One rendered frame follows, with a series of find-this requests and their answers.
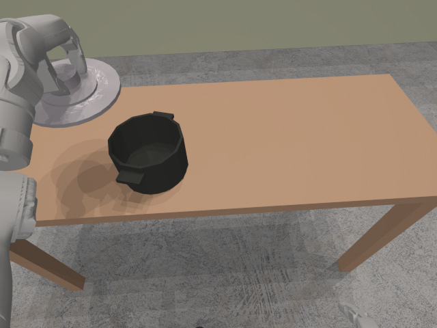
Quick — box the robot right hand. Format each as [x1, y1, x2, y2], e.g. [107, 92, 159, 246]
[338, 301, 379, 328]

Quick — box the table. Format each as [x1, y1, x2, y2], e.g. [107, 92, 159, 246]
[7, 74, 437, 291]

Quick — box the robot left hand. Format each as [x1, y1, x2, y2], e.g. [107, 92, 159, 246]
[16, 14, 87, 96]

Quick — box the pot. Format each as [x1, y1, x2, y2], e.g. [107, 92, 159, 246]
[108, 111, 188, 195]

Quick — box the robot left forearm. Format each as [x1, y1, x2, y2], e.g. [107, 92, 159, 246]
[0, 18, 46, 171]

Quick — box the left robot upper arm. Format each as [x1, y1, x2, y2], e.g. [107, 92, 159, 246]
[0, 171, 38, 328]

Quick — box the lid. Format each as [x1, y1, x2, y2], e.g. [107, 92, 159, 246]
[33, 58, 122, 128]

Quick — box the knob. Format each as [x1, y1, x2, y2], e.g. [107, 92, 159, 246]
[53, 64, 81, 90]

